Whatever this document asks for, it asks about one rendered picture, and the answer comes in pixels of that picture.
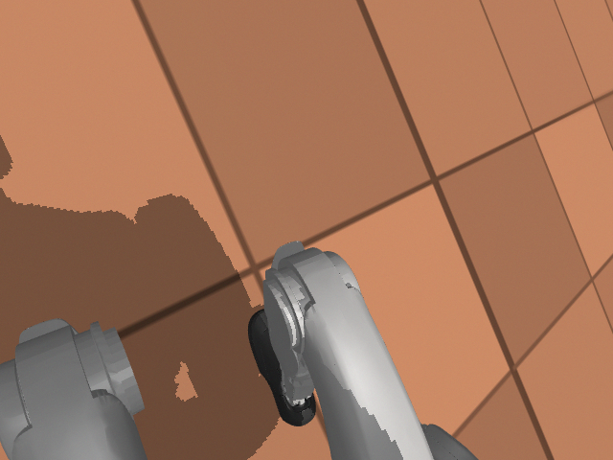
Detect right robot foot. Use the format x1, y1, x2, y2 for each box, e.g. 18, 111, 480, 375
248, 309, 316, 426

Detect right robot hand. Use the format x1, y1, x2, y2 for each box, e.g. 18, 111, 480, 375
420, 422, 478, 460

